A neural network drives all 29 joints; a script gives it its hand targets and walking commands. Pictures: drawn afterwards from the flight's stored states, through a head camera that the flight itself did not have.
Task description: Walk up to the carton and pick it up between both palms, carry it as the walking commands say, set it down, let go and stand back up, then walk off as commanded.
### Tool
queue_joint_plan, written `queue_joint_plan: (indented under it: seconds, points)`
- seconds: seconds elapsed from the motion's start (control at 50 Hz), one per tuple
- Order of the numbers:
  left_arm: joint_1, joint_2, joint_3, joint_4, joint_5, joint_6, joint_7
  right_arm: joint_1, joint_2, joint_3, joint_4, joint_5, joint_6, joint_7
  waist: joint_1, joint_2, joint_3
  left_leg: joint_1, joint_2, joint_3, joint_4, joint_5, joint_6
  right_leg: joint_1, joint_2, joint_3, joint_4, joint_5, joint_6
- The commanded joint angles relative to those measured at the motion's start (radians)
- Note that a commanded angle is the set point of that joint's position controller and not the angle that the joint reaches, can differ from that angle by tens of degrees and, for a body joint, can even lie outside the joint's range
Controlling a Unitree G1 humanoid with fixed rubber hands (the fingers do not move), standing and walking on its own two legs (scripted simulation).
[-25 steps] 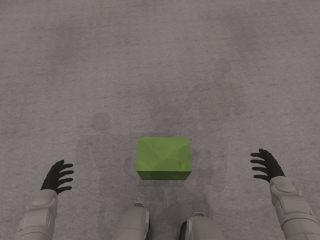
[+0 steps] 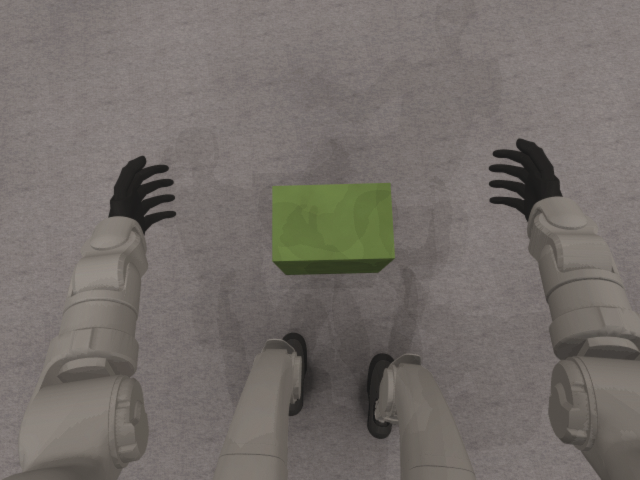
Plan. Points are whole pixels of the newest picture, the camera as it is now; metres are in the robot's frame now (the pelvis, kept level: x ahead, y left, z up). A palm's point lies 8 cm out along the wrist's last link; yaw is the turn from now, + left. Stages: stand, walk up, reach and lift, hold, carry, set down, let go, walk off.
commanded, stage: reach and lift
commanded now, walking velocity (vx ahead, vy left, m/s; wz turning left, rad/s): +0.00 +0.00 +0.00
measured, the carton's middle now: (331, 234) +0.49 +0.03 -0.55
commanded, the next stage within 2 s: none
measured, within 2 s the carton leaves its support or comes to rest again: neither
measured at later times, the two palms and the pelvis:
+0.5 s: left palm (184, 154) +0.50 +0.25 -0.13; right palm (500, 150) +0.53 -0.19 -0.13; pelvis +0.02 +0.01 -0.03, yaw -2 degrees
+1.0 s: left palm (215, 193) +0.49 +0.25 -0.28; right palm (464, 191) +0.52 -0.19 -0.27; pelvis -0.02 +0.00 -0.17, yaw -2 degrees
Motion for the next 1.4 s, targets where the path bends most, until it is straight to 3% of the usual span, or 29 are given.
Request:
queue_joint_plan:
  seconds: [0.0, 0.16, 0.32, 0.42, 0.52, 0.62, 0.74, 0.9, 1.0, 1.1, 1.38]
  points:
    - [-0.225, 0.148, 0.036, -0.085, -0.002, -0.035, 0.01, -0.252, -0.165, -0.036, -0.075, 0.012, -0.038, 0.003, 0.007, 0.009, -0.817, 0.468, -0.062, -0.027, -0.056, 0.129, -0.034, 0.166, 0.063, 0.031, -0.121, 0.054, 0.027]
    - [-0.351, 0.125, 0.056, -0.078, -0.008, -0.085, 0.017, -0.359, -0.172, -0.071, -0.058, 0.02, -0.094, 0.013, -0.006, 0.008, -1.024, 0.485, -0.065, -0.054, 0.017, 0.346, -0.028, 0.049, 0.078, 0.033, -0.056, 0.219, 0.03]
    - [-0.47, 0.098, 0.085, -0.044, 0.006, -0.105, 0.009, -0.497, -0.134, -0.088, -0.041, 0.011, -0.112, 0.016, 0.004, 0.001, -1.167, 0.491, -0.06, -0.066, 0.068, 0.516, -0.02, -0.039, 0.091, 0.032, -0.022, 0.326, 0.033]
    - [-0.424, 0.093, 0.131, -0.015, 0.044, -0.121, 0.0, -0.446, -0.107, -0.123, -0.022, -0.035, -0.122, 0.007, 0.008, -0.017, -1.19, 0.446, -0.061, -0.057, 0.076, 0.574, -0.018, -0.039, 0.089, 0.034, -0.015, 0.406, 0.037]
    - [-0.426, 0.074, 0.138, -0.009, 0.056, -0.138, -0.021, -0.441, -0.064, -0.133, -0.033, -0.053, -0.133, 0.001, 0.007, -0.03, -1.105, 0.274, -0.064, -0.044, 0.105, 0.487, -0.015, -0.102, 0.078, 0.043, 0.025, 0.392, 0.034]
    - [-0.483, 0.08, 0.127, 0.044, 0.044, -0.143, -0.028, -0.493, -0.056, -0.125, 0.011, -0.042, -0.13, -0.011, 0.005, -0.036, -1.045, 0.054, -0.067, -0.027, 0.206, 0.314, -0.023, -0.22, 0.078, 0.038, 0.138, 0.275, 0.037]
    - [-0.561, 0.126, 0.098, 0.059, 0.007, -0.126, -0.007, -0.557, -0.097, -0.097, 0.023, -0.008, -0.111, -0.035, -0.001, -0.007, -1.113, -0.025, -0.075, -0.008, 0.347, 0.187, -0.03, -0.324, 0.086, 0.011, 0.275, 0.133, 0.037]
    - [-0.67, 0.193, 0.045, -0.021, -0.06, -0.099, 0.04, -0.678, -0.16, -0.038, -0.06, 0.069, -0.078, -0.069, 0.001, 0.0, -1.293, -0.035, -0.073, 0.01, 0.505, 0.156, -0.022, -0.343, 0.092, -0.004, 0.435, 0.086, 0.032]
    - [-0.701, 0.192, 0.034, 0.041, -0.075, -0.102, 0.055, -0.704, -0.148, -0.011, -0.007, 0.091, -0.075, -0.085, 0.013, -0.011, -1.217, -0.156, -0.064, 0.015, 0.586, 0.106, -0.017, -0.415, 0.085, 0.004, 0.521, 0.054, 0.028]
    - [-0.723, 0.182, 0.023, 0.105, -0.082, -0.122, 0.063, -0.712, -0.146, -0.009, 0.05, 0.089, -0.094, -0.098, 0.003, -0.013, -1.142, -0.251, -0.056, 0.01, 0.669, 0.082, -0.016, -0.509, 0.079, 0.008, 0.607, 0.032, 0.025]
    - [-0.803, 0.202, -0.046, 0.16, -0.14, -0.18, 0.111, -0.79, -0.182, 0.07, 0.092, 0.164, -0.152, -0.134, 0.01, -0.011, -1.104, -0.248, -0.034, -0.02, 0.871, 0.134, -0.013, -0.607, 0.066, 0.014, 0.813, 0.035, 0.022]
